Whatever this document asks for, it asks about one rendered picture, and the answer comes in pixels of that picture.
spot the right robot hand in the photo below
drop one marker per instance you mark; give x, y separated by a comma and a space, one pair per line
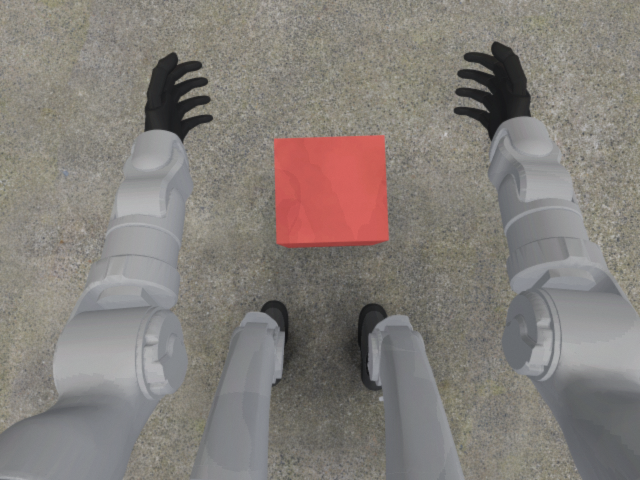
510, 97

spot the robot left upper arm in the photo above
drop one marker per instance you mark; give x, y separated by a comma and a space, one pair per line
112, 368

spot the robot right thigh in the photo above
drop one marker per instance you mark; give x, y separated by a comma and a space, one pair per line
419, 442

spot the robot right upper arm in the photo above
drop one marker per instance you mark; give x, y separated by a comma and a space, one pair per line
581, 350

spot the carton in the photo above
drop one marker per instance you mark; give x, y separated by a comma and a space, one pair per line
330, 191

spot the left robot forearm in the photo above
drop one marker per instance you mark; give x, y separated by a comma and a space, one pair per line
144, 235

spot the right robot forearm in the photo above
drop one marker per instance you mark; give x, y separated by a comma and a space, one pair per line
542, 221

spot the right robot shin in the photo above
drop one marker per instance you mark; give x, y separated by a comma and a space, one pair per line
397, 320

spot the left robot hand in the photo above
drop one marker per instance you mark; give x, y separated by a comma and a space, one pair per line
162, 110

